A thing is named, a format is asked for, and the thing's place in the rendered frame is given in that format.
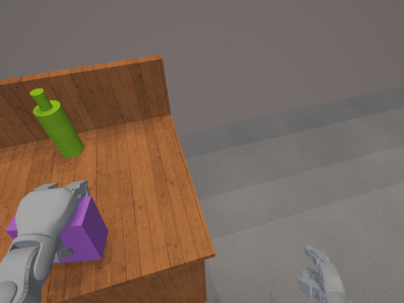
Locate sponge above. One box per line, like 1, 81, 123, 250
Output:
6, 196, 109, 263

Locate left robot forearm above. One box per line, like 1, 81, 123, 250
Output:
0, 234, 58, 303

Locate table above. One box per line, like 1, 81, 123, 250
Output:
0, 54, 215, 303

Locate left robot hand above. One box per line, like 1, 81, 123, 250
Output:
15, 181, 91, 263

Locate right robot hand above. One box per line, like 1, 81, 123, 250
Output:
298, 245, 346, 303

